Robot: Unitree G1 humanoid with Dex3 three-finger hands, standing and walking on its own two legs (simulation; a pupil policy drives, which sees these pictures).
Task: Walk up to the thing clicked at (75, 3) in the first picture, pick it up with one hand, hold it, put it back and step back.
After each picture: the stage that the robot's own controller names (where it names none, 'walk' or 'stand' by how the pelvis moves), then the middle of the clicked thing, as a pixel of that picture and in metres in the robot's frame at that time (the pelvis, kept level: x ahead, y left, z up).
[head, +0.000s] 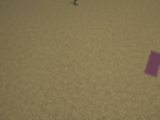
stand; (75, 1) +2.24 +0.16 -0.72
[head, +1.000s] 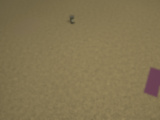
walk; (72, 19) +2.09 +0.35 -0.71
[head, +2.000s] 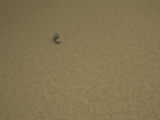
walk; (56, 38) +1.42 +0.46 -0.72
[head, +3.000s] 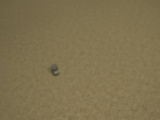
walk; (54, 70) +0.97 +0.38 -0.72
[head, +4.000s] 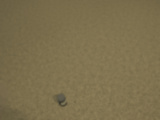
walk; (62, 100) +0.63 +0.27 -0.71
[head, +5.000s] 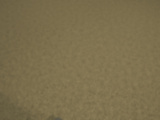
walk; out of the picture +0.40 +0.21 -0.70
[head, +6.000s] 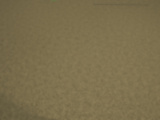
stand; out of the picture +0.33 +0.22 -0.72
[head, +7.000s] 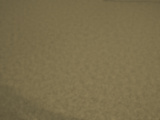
stand; out of the picture +0.36 +0.19 -0.72
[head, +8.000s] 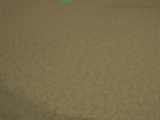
stand; out of the picture +0.32 +0.21 -0.72
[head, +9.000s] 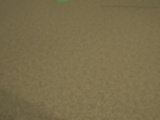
stand; out of the picture +0.33 +0.22 -0.72
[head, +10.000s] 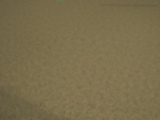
stand; out of the picture +0.32 +0.22 -0.72
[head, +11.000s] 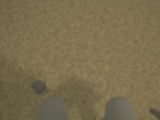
go down; (40, 88) +0.37 +0.23 -0.46
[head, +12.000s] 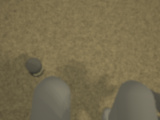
go down; (35, 67) +0.40 +0.23 -0.31
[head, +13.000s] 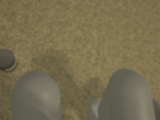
close in; (6, 61) +0.39 +0.25 -0.25
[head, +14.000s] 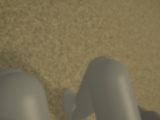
close; out of the picture +0.38 +0.27 -0.22
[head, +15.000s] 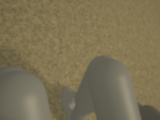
close; out of the picture +0.38 +0.27 -0.22
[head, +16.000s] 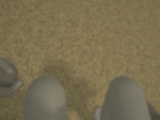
lift; (4, 78) +0.31 +0.27 -0.10
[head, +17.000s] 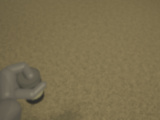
hold; (31, 86) +0.32 +0.18 +0.03
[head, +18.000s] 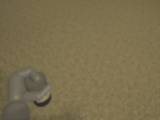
hold; (39, 90) +0.32 +0.17 +0.00
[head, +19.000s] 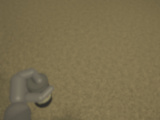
hold; (40, 91) +0.32 +0.17 +0.00
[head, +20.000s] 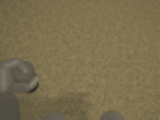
crouch; (26, 78) +0.36 +0.20 -0.07
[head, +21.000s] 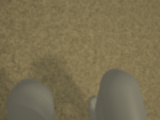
lower; out of the picture +0.44 +0.28 -0.12
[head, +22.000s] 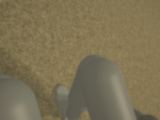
lower; out of the picture +0.42 +0.29 -0.22
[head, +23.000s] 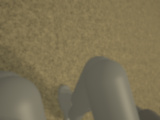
lower; out of the picture +0.41 +0.28 -0.22
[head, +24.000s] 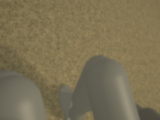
lower; out of the picture +0.41 +0.28 -0.22
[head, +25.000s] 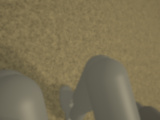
lower; out of the picture +0.40 +0.28 -0.22
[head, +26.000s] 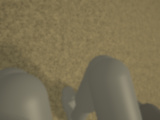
open; out of the picture +0.38 +0.26 -0.22
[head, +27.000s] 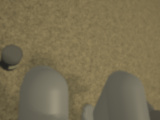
stand; (10, 58) +0.39 +0.23 -0.23
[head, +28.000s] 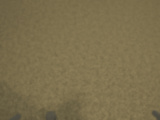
stand; (51, 118) +0.36 +0.20 -0.60
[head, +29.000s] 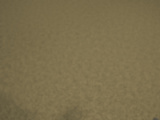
stand; out of the picture +0.35 +0.21 -0.66
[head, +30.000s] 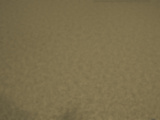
stand; out of the picture +0.35 +0.20 -0.66
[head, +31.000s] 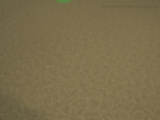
stand; out of the picture +0.37 +0.19 -0.72
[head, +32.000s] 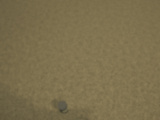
walk; (63, 107) +0.43 +0.19 -0.69
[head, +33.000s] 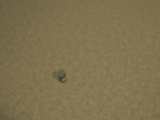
walk; (62, 76) +0.70 +0.21 -0.70
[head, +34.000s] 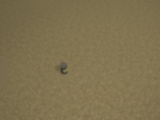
stand; (63, 68) +0.94 +0.23 -0.70
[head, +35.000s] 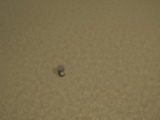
stand; (61, 70) +0.93 +0.24 -0.72
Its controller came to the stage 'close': yes
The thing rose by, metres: 0.72
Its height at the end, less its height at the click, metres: +0.00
